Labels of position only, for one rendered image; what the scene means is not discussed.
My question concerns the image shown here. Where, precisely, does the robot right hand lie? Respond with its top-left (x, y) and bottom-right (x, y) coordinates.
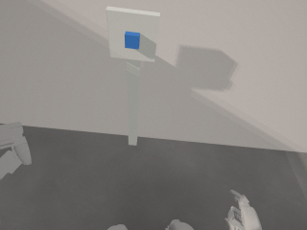
top-left (224, 190), bottom-right (262, 230)

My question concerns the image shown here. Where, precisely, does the robot left hand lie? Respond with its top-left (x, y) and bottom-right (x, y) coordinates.
top-left (0, 122), bottom-right (32, 181)

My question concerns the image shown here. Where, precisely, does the panel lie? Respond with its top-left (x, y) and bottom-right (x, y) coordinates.
top-left (106, 6), bottom-right (160, 146)

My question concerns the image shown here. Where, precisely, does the robot right shin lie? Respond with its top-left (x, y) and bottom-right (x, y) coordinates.
top-left (169, 219), bottom-right (180, 225)

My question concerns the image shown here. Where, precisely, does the button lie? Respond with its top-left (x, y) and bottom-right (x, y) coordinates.
top-left (125, 31), bottom-right (140, 50)

